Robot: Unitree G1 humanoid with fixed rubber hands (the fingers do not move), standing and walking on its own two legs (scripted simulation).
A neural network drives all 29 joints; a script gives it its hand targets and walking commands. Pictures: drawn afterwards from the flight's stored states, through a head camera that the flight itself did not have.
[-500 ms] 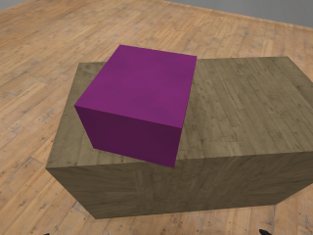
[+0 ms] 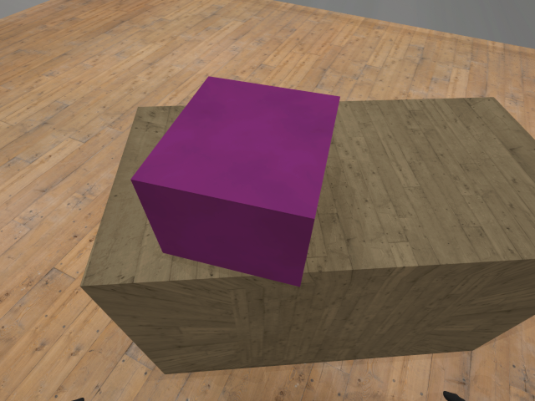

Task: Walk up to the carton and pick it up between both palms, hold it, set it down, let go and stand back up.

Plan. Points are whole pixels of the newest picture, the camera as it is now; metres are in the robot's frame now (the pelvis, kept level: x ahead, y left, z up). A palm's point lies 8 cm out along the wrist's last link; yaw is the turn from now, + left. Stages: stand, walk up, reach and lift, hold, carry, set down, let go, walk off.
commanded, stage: walk up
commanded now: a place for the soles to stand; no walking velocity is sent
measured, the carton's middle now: (251, 174) +0.52 +0.03 +0.02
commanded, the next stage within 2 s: none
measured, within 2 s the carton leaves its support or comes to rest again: neither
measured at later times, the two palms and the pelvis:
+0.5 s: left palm out of the picture +0.09 +0.32 -0.10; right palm out of the picture +0.10 -0.30 -0.10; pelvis +0.00 +0.01 +0.00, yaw +0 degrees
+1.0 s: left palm out of the picture +0.08 +0.33 -0.10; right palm out of the picture +0.10 -0.28 -0.10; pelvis +0.00 +0.02 +0.00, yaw +1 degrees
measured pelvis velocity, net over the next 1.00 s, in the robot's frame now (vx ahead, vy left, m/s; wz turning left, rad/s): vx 0.00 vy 0.02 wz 0.01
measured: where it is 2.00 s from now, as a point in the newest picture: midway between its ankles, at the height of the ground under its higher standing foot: outside the picture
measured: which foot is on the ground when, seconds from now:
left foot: down 0.00-1.00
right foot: down 0.00-1.00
